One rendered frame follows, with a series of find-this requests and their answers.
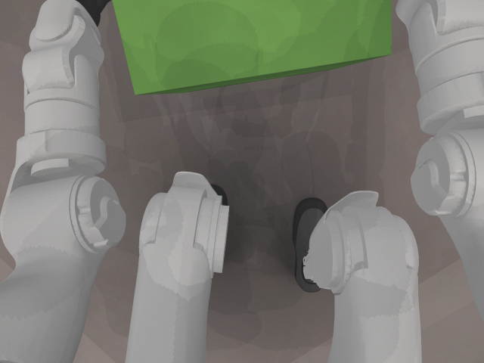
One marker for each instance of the right robot forearm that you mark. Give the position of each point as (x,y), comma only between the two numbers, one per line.
(446,39)

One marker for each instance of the right robot foot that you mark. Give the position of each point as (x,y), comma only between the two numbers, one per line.
(307,215)

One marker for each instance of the robot right upper arm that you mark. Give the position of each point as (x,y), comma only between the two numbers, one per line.
(448,182)

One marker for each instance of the left robot forearm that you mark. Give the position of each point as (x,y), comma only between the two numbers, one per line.
(61,98)

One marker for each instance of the robot right shin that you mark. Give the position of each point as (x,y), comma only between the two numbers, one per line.
(358,198)

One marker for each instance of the carton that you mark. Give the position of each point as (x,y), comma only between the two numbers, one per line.
(177,46)

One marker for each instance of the left robot hand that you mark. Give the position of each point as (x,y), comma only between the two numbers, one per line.
(94,8)

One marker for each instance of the robot left upper arm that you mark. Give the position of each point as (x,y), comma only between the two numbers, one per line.
(58,233)

